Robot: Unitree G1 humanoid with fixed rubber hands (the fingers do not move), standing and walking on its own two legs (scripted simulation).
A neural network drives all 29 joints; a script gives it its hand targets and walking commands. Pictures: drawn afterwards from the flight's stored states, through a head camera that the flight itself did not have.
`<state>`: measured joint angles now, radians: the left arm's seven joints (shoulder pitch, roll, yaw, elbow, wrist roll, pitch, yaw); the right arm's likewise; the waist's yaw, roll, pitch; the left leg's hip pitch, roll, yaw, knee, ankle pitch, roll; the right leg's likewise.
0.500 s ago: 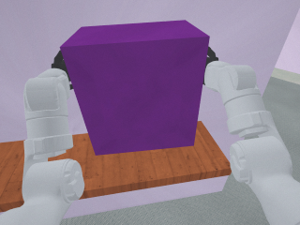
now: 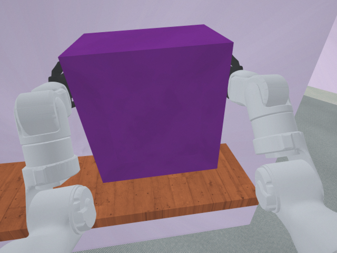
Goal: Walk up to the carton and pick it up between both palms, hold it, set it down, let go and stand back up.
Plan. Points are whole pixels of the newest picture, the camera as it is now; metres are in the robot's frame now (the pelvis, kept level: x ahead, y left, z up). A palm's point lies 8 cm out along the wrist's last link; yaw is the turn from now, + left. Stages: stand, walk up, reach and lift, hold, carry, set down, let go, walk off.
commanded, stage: hold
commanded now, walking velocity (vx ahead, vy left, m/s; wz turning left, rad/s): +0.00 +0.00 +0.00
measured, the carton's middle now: (153, 103) +0.34 +0.02 +0.27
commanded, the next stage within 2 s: none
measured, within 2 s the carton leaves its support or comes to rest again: neither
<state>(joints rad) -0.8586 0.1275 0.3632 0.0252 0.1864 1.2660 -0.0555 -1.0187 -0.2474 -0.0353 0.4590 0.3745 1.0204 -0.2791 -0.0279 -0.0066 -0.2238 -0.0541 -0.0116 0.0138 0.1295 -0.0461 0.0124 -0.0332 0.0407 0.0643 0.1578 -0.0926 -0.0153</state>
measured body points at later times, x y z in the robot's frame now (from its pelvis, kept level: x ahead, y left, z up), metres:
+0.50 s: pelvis -0.02 +0.01 +0.00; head -0.08 +0.00 +0.44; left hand +0.35 +0.19 +0.30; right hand +0.37 -0.16 +0.29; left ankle +0.02 +0.11 -0.76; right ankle +0.00 -0.10 -0.76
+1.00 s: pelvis +0.00 +0.00 +0.00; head -0.11 +0.01 +0.44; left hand +0.32 +0.20 +0.33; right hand +0.35 -0.15 +0.33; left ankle +0.02 +0.11 -0.76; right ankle +0.00 -0.10 -0.75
